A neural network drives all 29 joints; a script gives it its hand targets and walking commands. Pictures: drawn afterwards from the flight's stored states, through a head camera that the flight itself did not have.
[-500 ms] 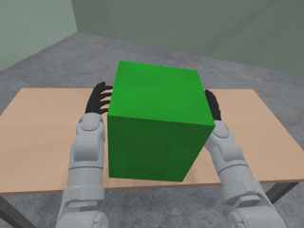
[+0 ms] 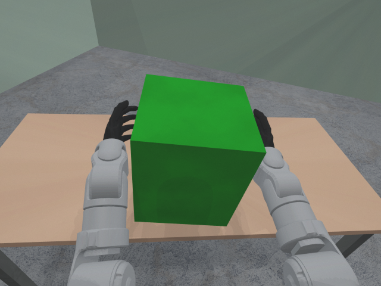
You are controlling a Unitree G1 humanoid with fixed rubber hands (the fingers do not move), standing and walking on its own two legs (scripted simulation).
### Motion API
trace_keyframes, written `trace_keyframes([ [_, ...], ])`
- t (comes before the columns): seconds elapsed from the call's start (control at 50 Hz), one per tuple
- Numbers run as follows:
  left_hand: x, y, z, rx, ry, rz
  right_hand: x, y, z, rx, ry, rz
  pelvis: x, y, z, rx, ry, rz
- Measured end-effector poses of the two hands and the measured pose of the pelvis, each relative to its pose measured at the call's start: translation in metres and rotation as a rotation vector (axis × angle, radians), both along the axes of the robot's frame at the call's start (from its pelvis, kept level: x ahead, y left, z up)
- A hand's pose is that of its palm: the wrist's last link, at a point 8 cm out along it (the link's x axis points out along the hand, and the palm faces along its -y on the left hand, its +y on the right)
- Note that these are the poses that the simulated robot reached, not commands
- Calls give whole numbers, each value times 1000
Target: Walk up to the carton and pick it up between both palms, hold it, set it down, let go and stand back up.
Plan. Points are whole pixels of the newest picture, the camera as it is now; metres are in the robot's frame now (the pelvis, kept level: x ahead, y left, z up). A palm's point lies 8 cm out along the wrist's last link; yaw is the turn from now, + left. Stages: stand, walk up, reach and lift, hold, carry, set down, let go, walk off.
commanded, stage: reach and lift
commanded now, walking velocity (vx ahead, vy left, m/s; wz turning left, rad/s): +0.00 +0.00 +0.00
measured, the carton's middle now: (188, 154) +0.38 +0.01 +0.12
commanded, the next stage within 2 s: hold in 0.14 s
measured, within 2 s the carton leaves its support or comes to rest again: neither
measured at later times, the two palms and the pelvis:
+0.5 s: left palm (108, 138) +0.35 +0.16 +0.19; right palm (262, 143) +0.36 -0.14 +0.18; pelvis +0.00 +0.00 +0.00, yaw +0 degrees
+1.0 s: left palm (110, 135) +0.35 +0.16 +0.20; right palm (265, 140) +0.36 -0.14 +0.18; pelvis -0.01 +0.00 +0.00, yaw +0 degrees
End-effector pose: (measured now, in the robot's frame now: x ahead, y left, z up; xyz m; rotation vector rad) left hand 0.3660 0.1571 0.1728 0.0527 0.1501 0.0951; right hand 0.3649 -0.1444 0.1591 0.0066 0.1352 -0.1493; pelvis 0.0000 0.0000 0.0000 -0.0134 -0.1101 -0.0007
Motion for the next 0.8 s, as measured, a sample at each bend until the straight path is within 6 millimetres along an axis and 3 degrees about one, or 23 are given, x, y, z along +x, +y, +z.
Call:
trace_keyframes([
  [0.48,-15,6,15,-10,-9,23,-8,6,17,18,-16,21,-4,2,0,0,-21,-2],
  [0.8,-11,2,26,-2,-8,10,-8,2,23,30,-16,5,-8,2,0,2,-22,-6],
])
